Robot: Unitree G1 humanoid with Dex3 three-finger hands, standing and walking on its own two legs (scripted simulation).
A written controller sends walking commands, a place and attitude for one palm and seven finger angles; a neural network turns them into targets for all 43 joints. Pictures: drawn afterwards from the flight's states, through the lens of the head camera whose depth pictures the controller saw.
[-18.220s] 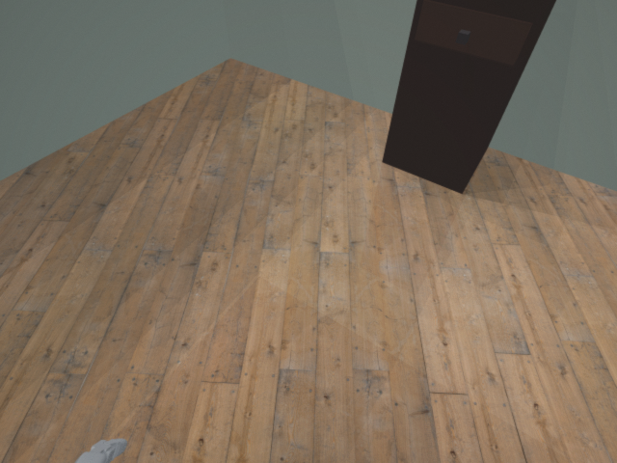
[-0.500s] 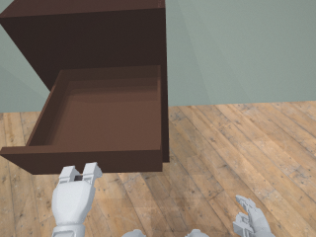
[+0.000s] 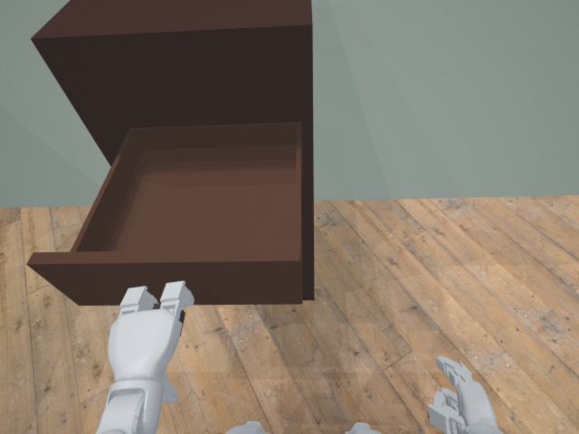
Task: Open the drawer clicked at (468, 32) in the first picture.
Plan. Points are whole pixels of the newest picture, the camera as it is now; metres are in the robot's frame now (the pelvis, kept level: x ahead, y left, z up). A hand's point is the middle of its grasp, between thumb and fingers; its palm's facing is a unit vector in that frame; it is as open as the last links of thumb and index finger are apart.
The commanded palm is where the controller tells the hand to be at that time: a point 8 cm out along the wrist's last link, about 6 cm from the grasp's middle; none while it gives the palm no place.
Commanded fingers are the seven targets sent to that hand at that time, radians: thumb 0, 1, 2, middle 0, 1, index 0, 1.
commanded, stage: lift the hand off the handle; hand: left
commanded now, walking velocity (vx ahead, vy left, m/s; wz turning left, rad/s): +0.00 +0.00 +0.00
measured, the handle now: (170, 308) +0.29 +0.21 -0.01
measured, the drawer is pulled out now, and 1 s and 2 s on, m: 0.30 0.30 0.30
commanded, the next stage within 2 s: draw the hand back to the body in 1.56 s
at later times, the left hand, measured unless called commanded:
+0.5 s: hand (160, 332) +0.25 +0.21 -0.01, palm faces +0.02 -0.09 -1.00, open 13.3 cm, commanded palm +0.23 +0.21 +0.06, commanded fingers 0.00 -0.50 0.30 -0.30 -1.20 -0.30 -1.20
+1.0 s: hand (142, 307) +0.26 +0.21 +0.07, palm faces +0.08 -0.12 -0.99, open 13.4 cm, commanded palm +0.23 +0.21 +0.13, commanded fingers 0.00 -0.50 0.30 -0.30 -1.20 -0.30 -1.20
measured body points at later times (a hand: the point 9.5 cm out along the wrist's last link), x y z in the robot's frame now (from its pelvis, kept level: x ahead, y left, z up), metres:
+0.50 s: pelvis +0.01 +0.01 +0.01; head +0.04 -0.02 +0.46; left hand +0.25 +0.22 +0.05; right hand +0.20 -0.22 -0.10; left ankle +0.01 +0.13 -0.68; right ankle +0.03 -0.09 -0.68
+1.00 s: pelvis +0.03 +0.01 +0.04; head +0.04 -0.03 +0.48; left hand +0.25 +0.21 +0.12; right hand +0.26 -0.19 -0.06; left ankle +0.01 +0.13 -0.68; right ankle +0.03 -0.09 -0.68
